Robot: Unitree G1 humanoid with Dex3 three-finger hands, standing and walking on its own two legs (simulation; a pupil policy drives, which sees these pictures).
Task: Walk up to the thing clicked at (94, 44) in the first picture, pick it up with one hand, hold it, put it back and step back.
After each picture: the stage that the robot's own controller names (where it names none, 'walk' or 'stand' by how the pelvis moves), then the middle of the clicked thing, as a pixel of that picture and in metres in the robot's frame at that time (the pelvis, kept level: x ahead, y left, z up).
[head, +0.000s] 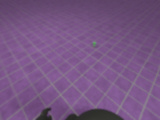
stand; (94, 44) +1.64 -0.09 -0.72
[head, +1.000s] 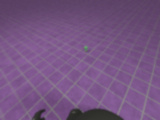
walk; (85, 49) +1.50 +0.20 -0.70
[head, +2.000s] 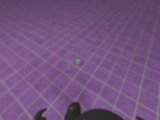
walk; (77, 62) +0.97 +0.27 -0.71
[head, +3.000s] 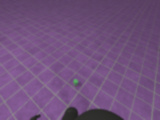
walk; (75, 82) +0.60 +0.17 -0.70
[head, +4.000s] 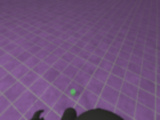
walk; (73, 92) +0.40 +0.16 -0.70
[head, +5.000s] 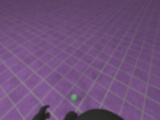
stand; (74, 98) +0.36 +0.18 -0.71
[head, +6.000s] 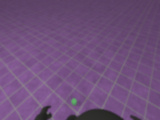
stand; (74, 102) +0.33 +0.18 -0.72
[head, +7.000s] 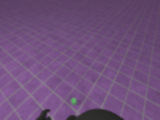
stand; (73, 101) +0.34 +0.18 -0.73
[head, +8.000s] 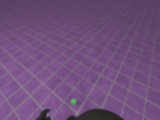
stand; (73, 102) +0.33 +0.19 -0.73
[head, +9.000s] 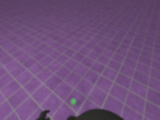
stand; (73, 102) +0.33 +0.18 -0.73
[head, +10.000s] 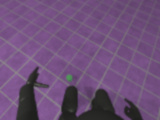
go down; (69, 78) +0.37 +0.18 -0.53
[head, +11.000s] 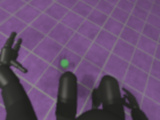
go down; (65, 64) +0.42 +0.21 -0.32
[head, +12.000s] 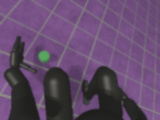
close in; (44, 57) +0.40 +0.25 -0.24
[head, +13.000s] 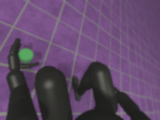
close; (26, 56) +0.40 +0.27 -0.22
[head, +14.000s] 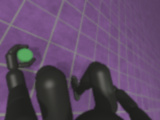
lift; (25, 56) +0.39 +0.27 -0.22
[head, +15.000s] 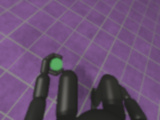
lift; (56, 65) +0.33 +0.24 -0.07
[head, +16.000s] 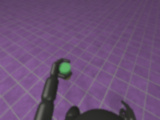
hold; (65, 72) +0.33 +0.17 +0.05
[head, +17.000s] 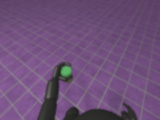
hold; (67, 75) +0.32 +0.17 +0.00
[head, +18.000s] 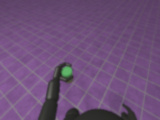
hold; (68, 75) +0.32 +0.16 +0.01
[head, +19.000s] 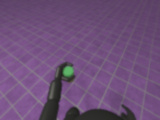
crouch; (69, 75) +0.33 +0.15 +0.01
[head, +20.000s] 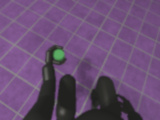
crouch; (60, 57) +0.42 +0.20 -0.09
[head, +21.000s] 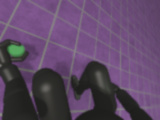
lower; (18, 53) +0.42 +0.29 -0.23
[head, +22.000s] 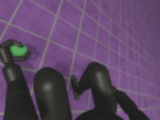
lower; (19, 52) +0.41 +0.29 -0.23
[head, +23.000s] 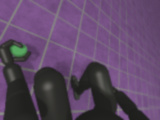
lower; (19, 52) +0.41 +0.29 -0.23
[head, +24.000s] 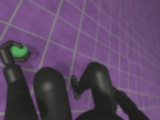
lower; (20, 53) +0.41 +0.29 -0.23
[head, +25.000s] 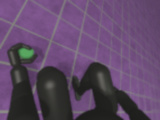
loosen; (26, 54) +0.40 +0.27 -0.23
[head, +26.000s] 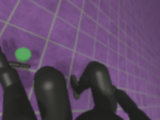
withdraw; (23, 56) +0.39 +0.27 -0.23
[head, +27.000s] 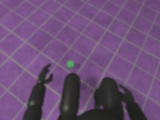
walk; (70, 65) +0.42 +0.19 -0.38
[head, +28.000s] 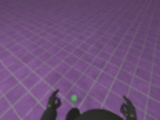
stand; (74, 99) +0.34 +0.16 -0.66
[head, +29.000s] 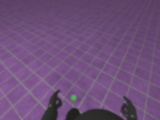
stand; (73, 98) +0.36 +0.17 -0.67
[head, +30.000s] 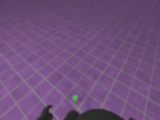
stand; (75, 98) +0.36 +0.16 -0.70
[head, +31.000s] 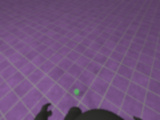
walk; (76, 92) +0.38 +0.16 -0.71
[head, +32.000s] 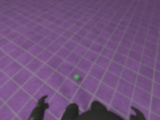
walk; (76, 78) +0.53 +0.14 -0.71
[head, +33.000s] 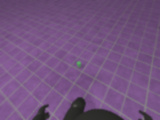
walk; (79, 64) +0.83 +0.24 -0.70
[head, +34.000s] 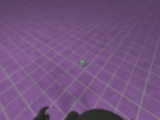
stand; (82, 63) +1.01 +0.15 -0.71
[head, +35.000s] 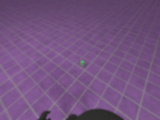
stand; (82, 63) +1.02 +0.15 -0.72
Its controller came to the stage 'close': yes
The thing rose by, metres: 0.72
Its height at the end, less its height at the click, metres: +0.00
